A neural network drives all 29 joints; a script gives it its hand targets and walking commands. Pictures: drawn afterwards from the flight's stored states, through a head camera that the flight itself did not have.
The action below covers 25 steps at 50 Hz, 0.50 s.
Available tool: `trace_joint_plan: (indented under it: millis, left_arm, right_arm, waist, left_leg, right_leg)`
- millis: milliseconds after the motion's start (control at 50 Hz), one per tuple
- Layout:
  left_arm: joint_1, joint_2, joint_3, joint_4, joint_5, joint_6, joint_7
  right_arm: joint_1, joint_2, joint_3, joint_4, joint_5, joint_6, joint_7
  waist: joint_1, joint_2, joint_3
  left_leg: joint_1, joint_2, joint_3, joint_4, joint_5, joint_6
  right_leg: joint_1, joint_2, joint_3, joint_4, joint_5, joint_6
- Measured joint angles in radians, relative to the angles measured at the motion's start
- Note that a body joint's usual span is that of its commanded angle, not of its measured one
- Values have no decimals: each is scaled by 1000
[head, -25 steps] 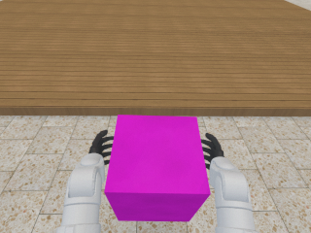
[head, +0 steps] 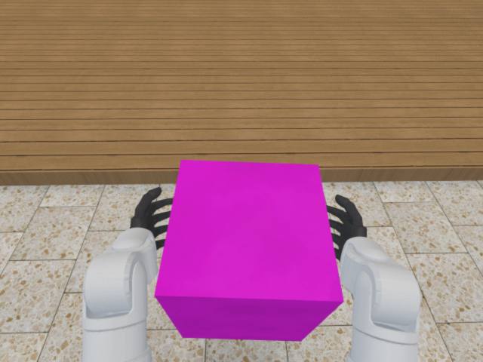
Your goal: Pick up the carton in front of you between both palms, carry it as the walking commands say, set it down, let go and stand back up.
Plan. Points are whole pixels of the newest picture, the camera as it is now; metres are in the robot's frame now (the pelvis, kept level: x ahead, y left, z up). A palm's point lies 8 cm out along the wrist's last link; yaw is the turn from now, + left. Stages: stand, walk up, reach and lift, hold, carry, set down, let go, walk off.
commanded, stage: carry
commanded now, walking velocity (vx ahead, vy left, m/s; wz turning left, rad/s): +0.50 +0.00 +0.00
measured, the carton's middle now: (245, 257) +0.28 -0.01 +0.03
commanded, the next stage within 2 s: none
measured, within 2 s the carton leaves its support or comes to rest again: neither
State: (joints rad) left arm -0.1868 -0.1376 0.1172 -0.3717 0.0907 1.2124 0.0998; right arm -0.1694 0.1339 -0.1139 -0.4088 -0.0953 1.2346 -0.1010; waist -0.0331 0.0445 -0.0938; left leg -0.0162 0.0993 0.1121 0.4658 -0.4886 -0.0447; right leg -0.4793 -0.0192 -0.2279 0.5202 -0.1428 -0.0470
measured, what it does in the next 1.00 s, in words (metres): walks ahead: left foot, then right foot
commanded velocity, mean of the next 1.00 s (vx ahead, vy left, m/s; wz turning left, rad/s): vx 0.40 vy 0.00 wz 0.00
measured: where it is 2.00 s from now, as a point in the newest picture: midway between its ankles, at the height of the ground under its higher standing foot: (240, 242)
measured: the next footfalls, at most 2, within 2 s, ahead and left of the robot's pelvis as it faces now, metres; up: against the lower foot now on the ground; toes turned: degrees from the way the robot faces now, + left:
left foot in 0.48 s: +0.49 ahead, +0.09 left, +0.00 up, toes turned +10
right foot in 0.96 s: +0.82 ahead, -0.13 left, +0.00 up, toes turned -8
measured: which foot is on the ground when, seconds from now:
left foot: down 0.00-0.02, up 0.04-0.46, down 0.48-0.98, up 1.00-1.00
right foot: down 0.00-0.50, up 0.52-0.94, down 0.96-1.00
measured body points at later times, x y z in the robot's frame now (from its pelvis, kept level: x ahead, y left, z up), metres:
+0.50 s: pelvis +0.33 +0.01 -0.01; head +0.32 +0.01 +0.44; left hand +0.61 +0.15 +0.07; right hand +0.60 -0.15 +0.07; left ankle +0.45 +0.08 -0.72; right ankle +0.10 -0.08 -0.71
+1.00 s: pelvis +0.65 -0.03 -0.01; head +0.67 -0.04 +0.44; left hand +0.96 +0.12 +0.12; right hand +0.96 -0.18 +0.12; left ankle +0.46 +0.08 -0.69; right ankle +0.78 -0.11 -0.72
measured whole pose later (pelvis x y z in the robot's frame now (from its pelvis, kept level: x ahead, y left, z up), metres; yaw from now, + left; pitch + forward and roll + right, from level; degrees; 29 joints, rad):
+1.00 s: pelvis +0.65 -0.03 -0.01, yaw -1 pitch +2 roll -1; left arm -0.33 -0.12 0.14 -0.40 0.08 1.22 0.12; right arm -0.32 0.09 -0.14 -0.43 -0.08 1.24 -0.10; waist 0.02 0.03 -0.02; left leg -0.07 0.09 0.15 0.74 -0.51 -0.03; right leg -0.50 -0.03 -0.23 0.56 -0.09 -0.10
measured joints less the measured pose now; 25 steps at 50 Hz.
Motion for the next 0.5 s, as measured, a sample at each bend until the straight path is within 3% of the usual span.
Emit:
trace_joint_plan:
  millis: [20,60,120,240,400,460,500]
  left_arm:
    - [-11,-2,-5,17,5,-4,-1]
    - [-22,-4,-9,48,17,-1,-1]
    - [-5,-1,-1,52,20,10,-1]
    - [20,3,14,3,10,-5,-2]
    - [29,4,-3,8,11,-10,-13]
    - [38,5,-9,19,20,-5,-15]
    - [41,6,1,34,25,-9,-16]
  right_arm:
    - [-4,-2,-12,5,3,0,1]
    - [-15,-6,-27,32,7,6,3]
    - [-19,6,-27,61,0,12,5]
    - [-17,4,15,53,-13,-16,10]
    - [25,-2,29,17,-26,-16,12]
    - [33,-3,28,32,-23,-13,12]
    - [26,-2,33,69,-23,-25,13]
  waist:
    - [6,4,0]
    - [18,-10,7]
    - [33,-32,21]
    - [64,-58,30]
    - [49,-49,0]
    - [43,-57,4]
    - [31,-82,12]
  left_leg:
    - [-46,18,-5,139,-7,2]
    - [-188,0,-57,455,15,23]
    - [-374,-15,-55,666,105,52]
    - [-568,-13,-13,482,246,47]
    - [-587,-34,73,115,424,66]
    - [-509,-67,127,19,446,83]
    - [-470,-88,153,45,420,127]
  right_leg:
    - [3,2,-14,41,2,-27]
    - [30,0,-20,69,-70,-58]
    - [120,3,-19,-24,-84,-43]
    - [305,4,12,-218,-85,-32]
    - [536,3,37,-306,-210,19]
    - [600,-14,45,-234,-311,47]
    - [549,-60,48,-1,-348,53]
